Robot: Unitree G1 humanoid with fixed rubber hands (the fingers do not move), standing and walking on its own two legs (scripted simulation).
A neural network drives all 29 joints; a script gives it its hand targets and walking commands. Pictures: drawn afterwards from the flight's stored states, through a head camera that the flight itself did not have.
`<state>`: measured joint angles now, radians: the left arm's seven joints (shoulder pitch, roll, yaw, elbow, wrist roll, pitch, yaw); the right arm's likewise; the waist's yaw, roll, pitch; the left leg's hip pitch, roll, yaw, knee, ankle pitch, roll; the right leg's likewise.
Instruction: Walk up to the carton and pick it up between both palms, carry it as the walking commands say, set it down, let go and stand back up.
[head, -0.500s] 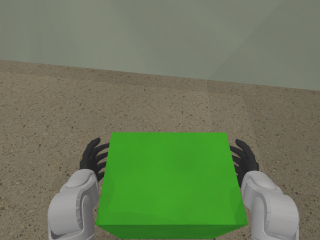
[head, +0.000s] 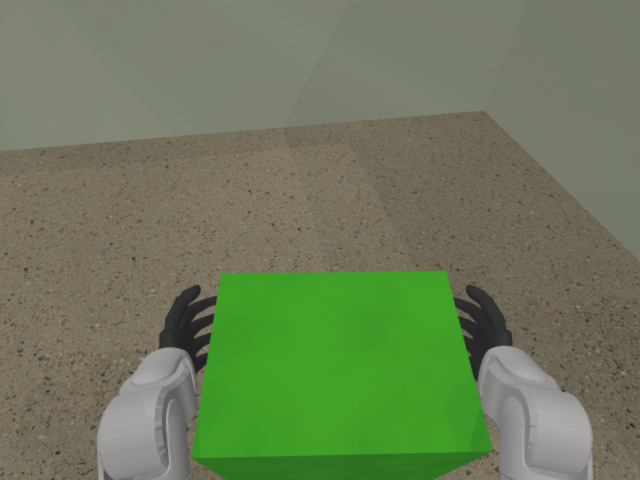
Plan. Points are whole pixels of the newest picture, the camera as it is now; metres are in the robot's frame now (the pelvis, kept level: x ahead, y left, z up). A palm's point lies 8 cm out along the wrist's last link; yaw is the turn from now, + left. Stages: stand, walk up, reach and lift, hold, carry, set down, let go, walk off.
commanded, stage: carry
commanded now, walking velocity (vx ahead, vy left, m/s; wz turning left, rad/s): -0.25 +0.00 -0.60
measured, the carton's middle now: (333, 390) +0.25 +0.00 +0.00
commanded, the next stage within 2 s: none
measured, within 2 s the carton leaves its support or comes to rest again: neither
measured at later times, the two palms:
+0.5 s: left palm out of the picture +0.07 +0.03 +0.08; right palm out of the picture -0.06 -0.28 +0.07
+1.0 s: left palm out of the picture -0.10 +0.05 +0.10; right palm out of the picture -0.29 -0.23 +0.11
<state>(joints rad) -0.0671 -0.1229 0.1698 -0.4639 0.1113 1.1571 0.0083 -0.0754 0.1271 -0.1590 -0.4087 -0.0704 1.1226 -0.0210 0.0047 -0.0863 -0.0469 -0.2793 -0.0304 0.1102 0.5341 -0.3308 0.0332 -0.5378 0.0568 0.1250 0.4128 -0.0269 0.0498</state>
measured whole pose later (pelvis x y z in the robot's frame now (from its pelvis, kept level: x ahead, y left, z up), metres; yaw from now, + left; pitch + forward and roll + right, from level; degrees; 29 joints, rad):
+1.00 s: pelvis -0.42 +0.04 +0.01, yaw -36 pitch +1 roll -4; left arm -0.11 -0.10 0.15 -0.46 0.07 1.18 0.05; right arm -0.07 0.13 -0.17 -0.45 -0.09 1.13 -0.01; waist 0.05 0.00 -0.03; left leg -0.37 0.17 0.18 0.55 -0.20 0.03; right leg -0.48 0.00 0.00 1.01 -0.46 0.09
